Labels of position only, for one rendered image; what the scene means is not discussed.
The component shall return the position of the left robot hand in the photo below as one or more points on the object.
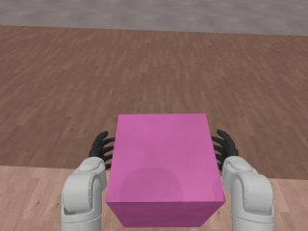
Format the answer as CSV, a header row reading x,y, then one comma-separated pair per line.
x,y
97,149

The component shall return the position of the left robot forearm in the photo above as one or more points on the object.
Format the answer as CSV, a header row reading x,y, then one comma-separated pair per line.
x,y
81,208

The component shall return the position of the right robot forearm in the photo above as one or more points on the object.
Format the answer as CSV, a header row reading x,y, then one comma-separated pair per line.
x,y
252,197

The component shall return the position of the right robot hand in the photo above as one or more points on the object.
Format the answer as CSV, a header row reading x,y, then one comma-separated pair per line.
x,y
228,148

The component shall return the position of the carton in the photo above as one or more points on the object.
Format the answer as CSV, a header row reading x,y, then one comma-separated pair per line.
x,y
164,171

